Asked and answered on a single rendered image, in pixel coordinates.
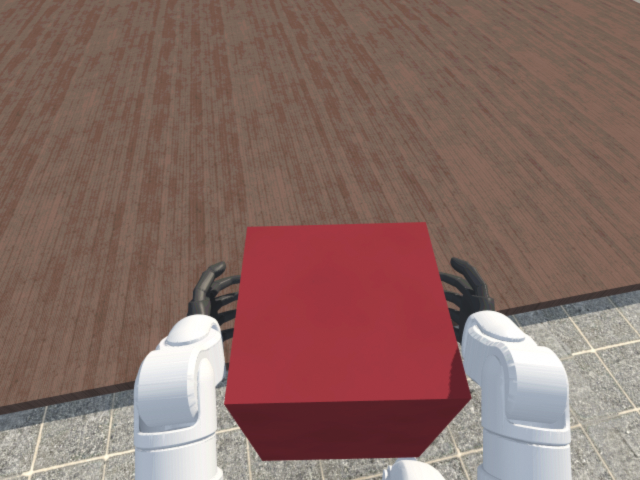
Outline robot left hand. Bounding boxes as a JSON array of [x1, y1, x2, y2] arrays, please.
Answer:
[[186, 261, 241, 342]]

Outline robot right thigh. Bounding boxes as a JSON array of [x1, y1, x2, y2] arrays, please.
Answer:
[[382, 460, 445, 480]]

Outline carton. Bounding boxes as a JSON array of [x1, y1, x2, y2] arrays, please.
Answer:
[[224, 222, 472, 461]]

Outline robot left forearm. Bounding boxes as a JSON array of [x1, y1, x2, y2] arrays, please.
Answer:
[[134, 314, 226, 480]]

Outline robot right shin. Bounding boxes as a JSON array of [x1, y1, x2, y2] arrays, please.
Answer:
[[394, 457, 417, 464]]

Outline robot right hand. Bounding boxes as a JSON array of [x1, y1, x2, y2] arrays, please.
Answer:
[[439, 257, 495, 345]]

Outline robot right forearm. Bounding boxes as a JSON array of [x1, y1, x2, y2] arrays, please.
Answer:
[[461, 311, 572, 480]]

